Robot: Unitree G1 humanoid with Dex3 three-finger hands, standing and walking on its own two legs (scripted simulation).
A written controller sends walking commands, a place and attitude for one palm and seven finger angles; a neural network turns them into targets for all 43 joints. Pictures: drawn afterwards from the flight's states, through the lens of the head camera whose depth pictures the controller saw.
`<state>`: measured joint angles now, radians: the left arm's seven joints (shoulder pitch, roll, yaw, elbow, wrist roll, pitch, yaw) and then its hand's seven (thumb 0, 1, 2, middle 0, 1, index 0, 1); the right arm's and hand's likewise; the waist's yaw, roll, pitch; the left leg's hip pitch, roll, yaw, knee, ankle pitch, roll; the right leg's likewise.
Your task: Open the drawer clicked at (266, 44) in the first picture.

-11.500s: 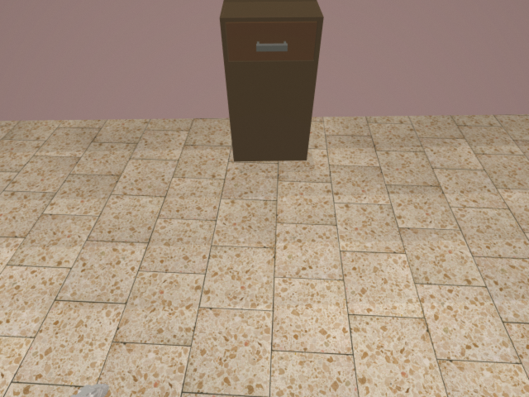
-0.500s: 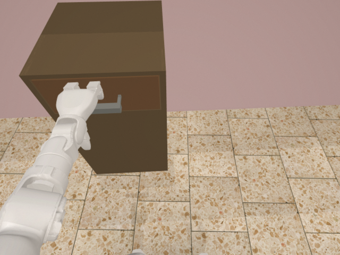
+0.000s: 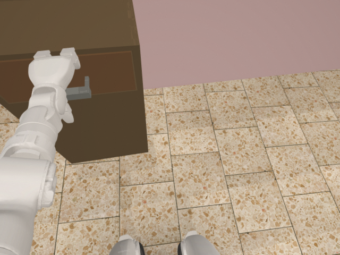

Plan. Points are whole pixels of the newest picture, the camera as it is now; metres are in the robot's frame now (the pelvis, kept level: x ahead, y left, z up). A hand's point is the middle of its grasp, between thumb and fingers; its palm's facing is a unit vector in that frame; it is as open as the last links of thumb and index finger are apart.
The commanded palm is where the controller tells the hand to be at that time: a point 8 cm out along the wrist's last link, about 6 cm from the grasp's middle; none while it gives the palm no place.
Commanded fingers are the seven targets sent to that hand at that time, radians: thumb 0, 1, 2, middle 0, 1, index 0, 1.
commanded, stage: move the hooked fingers above the handle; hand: left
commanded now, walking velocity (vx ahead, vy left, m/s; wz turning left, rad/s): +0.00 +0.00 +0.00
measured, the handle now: (65, 88) +0.57 +0.23 -0.03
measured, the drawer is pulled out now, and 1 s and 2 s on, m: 0.00 0.00 0.00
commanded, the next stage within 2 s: lower the fingers behind the handle in 0.54 s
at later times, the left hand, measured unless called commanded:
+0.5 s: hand (58, 91) +0.52 +0.22 +0.03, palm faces -0.05 -0.05 -1.00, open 13.8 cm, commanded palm +0.51 +0.21 +0.08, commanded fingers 0.00 -0.50 0.30 -0.30 -1.20 -0.30 -1.20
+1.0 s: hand (60, 97) +0.52 +0.22 +0.00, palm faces -0.08 -0.04 -1.00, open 13.8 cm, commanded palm +0.51 +0.21 +0.05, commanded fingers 0.00 -0.50 0.30 -0.30 -1.20 -0.30 -1.20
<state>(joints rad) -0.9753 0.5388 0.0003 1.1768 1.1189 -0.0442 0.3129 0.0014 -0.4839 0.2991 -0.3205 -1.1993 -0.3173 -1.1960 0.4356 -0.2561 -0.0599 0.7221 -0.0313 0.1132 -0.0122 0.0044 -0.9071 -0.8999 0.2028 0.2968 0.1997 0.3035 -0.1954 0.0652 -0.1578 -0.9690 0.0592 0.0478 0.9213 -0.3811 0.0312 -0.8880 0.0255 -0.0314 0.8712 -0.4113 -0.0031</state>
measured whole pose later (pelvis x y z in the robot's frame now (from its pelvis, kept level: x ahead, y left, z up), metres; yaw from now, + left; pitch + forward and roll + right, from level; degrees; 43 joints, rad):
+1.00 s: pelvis +0.01 +0.00 -0.01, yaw +0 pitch +25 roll -3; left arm -0.90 0.54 0.01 1.16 1.12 -0.09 0.34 0.00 -0.48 0.30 -0.32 -1.20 -0.32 -1.20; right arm 0.41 -0.25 -0.06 0.73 -0.04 0.13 -0.01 0.00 -0.91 -0.90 0.20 0.30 0.20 0.30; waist -0.17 0.07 -0.17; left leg -0.99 0.06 0.03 0.96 -0.41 0.03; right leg -0.90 0.03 -0.04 0.90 -0.44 0.00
